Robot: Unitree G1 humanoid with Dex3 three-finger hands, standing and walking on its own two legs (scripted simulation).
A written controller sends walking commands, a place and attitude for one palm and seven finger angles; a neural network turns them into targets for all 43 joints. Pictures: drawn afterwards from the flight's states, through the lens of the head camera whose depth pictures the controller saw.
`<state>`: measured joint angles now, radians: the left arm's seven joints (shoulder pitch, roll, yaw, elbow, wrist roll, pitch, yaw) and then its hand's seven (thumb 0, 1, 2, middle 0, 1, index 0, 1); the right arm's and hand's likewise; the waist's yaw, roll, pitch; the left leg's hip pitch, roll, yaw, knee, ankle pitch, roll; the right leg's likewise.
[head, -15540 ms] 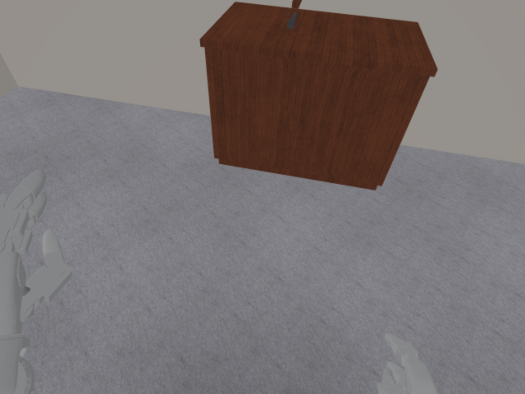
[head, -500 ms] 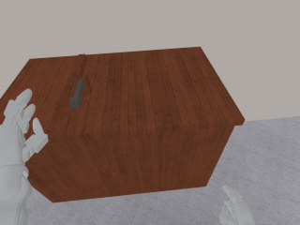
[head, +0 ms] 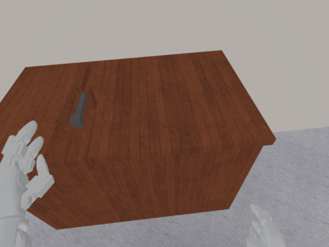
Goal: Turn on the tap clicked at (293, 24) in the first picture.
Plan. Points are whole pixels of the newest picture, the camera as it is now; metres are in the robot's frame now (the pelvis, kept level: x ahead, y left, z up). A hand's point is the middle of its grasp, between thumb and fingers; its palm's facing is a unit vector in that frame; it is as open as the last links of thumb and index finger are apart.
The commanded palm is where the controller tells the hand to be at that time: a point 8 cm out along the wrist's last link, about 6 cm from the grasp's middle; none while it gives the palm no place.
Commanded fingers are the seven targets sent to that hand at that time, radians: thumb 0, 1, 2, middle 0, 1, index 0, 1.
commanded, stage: turn the palm inward beside the body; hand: left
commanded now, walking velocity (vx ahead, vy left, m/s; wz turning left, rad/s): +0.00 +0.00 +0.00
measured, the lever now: (76, 120) +0.41 +0.32 +0.06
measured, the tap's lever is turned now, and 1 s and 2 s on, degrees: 0 0 0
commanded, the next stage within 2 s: reach beside the lever's end, fingers flat in 1.16 s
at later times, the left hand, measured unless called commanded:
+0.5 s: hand (45, 203) +0.16 +0.23 +0.13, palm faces +0.42 -0.89 -0.17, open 7.4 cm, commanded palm +0.10 +0.28 +0.15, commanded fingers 0.00 0.90 0.90 -0.20 -0.30 -0.20 -0.30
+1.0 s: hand (51, 206) +0.15 +0.22 +0.13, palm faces +0.42 -0.90 -0.13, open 7.4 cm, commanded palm +0.10 +0.27 +0.15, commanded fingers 0.00 0.90 0.90 -0.20 -0.30 -0.20 -0.30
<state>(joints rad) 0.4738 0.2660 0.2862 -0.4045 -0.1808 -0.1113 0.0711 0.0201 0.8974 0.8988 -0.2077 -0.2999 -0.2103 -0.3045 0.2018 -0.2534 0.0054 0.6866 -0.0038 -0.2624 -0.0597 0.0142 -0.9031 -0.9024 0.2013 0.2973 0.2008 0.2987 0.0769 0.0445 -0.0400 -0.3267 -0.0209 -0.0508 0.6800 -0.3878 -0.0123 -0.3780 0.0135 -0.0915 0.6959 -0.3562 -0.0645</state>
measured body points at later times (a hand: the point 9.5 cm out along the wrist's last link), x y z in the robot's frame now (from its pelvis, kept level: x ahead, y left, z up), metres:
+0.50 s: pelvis -0.03 +0.00 +0.00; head -0.04 -0.02 +0.45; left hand +0.13 +0.28 +0.14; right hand +0.17 -0.21 -0.08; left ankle -0.02 +0.13 -0.72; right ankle +0.01 -0.07 -0.72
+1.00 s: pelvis -0.03 -0.01 +0.00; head -0.03 -0.03 +0.44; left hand +0.12 +0.27 +0.14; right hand +0.18 -0.22 -0.08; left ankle -0.02 +0.13 -0.72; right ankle +0.01 -0.07 -0.72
